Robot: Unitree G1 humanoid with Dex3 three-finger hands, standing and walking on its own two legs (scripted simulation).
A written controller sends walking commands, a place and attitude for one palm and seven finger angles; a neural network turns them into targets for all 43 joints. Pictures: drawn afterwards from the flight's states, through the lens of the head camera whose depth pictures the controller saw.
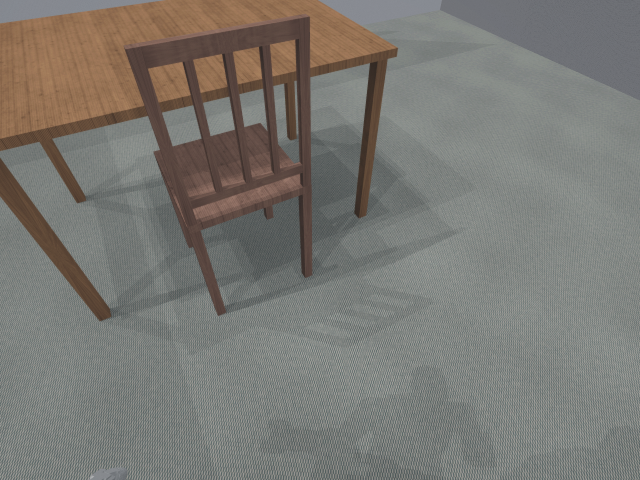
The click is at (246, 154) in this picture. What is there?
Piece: chair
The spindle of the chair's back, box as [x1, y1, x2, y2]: [222, 52, 252, 183]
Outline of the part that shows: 222,54 243,178 246,183 252,181 232,52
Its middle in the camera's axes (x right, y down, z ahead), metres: -0.20 -0.28 +0.95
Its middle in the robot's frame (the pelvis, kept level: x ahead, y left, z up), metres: +0.89 +0.25 -0.04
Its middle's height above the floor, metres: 0.73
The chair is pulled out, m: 0.00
